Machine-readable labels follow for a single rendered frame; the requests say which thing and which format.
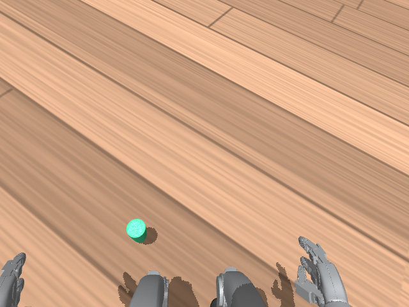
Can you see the cup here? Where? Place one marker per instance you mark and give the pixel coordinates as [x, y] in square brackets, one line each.
[136, 229]

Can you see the right robot hand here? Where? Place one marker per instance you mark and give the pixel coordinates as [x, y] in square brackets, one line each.
[327, 285]

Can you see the left robot hand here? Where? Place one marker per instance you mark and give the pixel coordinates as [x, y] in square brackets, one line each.
[10, 284]

